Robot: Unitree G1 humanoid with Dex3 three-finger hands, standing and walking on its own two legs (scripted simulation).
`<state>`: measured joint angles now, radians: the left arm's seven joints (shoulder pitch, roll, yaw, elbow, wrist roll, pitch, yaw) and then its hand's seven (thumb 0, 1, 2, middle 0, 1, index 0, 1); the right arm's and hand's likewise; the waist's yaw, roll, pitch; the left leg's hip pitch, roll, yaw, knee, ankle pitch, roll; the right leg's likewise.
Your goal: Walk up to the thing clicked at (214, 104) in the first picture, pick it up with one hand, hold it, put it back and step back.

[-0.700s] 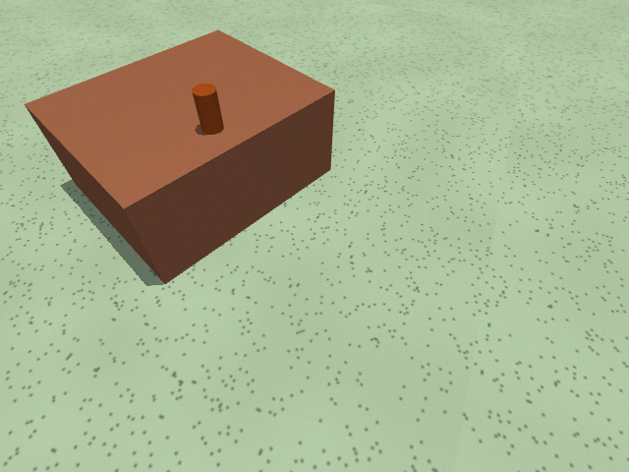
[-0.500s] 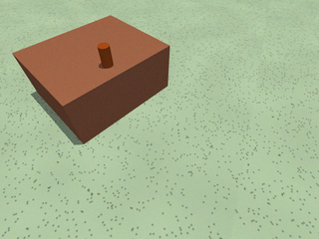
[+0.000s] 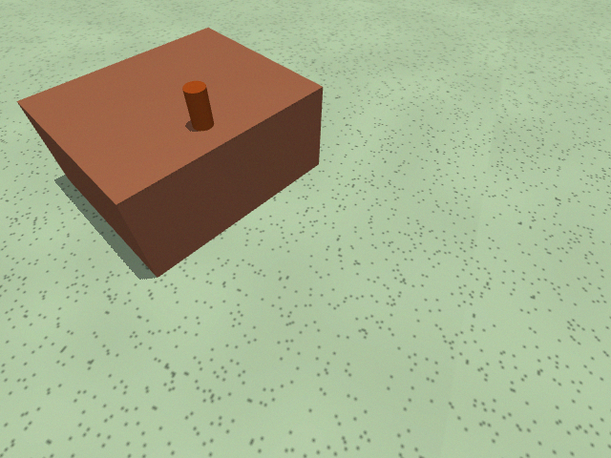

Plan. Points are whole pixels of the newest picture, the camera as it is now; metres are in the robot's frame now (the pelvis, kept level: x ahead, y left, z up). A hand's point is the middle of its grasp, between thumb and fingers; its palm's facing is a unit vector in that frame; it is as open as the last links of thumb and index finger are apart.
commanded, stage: stand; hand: right
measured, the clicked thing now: (199, 106) +1.23 +0.36 -0.29
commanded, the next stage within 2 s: walk up in 0.42 s
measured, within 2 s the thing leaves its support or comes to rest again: neither
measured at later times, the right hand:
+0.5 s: hand out of the picture +0.08 -0.25 -0.16, palm faces -0.07 +0.94 -0.33, open 7.4 cm
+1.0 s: hand (400, 363) +0.27 -0.15 -0.13, palm faces -0.34 +0.84 -0.41, open 7.4 cm
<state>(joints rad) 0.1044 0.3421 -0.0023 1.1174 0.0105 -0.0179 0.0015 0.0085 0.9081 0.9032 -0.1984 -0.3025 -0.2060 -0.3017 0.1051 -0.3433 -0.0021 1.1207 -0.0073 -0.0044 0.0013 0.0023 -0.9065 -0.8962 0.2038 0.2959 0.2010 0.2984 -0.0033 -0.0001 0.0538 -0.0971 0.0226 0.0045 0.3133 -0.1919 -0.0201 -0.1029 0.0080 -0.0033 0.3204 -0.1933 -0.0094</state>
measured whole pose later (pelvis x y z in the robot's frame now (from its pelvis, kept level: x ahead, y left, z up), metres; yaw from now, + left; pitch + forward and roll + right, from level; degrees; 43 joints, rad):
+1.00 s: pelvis +0.14 +0.10 -0.02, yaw +21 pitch -2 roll +1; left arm 0.23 0.45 0.09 0.86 0.03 -0.01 -0.09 0.01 0.91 0.90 -0.20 -0.30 -0.20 -0.30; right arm 0.38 -0.37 -0.05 0.84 -0.02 -0.07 0.05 0.00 -0.90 -0.90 0.21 0.30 0.20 0.30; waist -0.01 -0.09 0.06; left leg -0.22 -0.02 -0.01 0.55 -0.29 0.03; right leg -0.49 -0.10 0.00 0.91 -0.33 -0.01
